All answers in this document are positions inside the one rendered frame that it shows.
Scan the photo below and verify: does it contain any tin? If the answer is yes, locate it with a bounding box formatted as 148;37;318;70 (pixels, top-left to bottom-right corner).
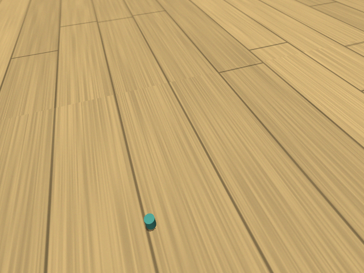
144;213;156;230

